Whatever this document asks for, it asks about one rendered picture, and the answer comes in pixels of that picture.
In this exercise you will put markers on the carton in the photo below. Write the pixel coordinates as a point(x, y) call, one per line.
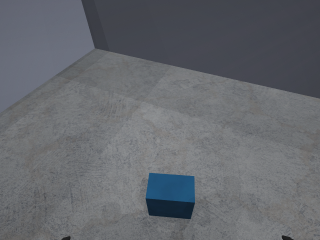
point(170, 195)

